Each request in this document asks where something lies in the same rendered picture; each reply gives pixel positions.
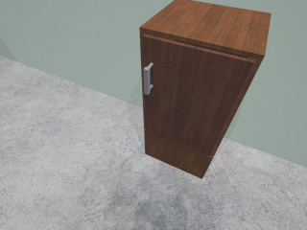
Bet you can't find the cupboard door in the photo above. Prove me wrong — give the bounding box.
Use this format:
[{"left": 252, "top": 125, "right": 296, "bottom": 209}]
[{"left": 142, "top": 34, "right": 254, "bottom": 156}]

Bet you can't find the handle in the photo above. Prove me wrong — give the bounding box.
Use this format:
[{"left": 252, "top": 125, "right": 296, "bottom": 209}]
[{"left": 143, "top": 62, "right": 154, "bottom": 95}]

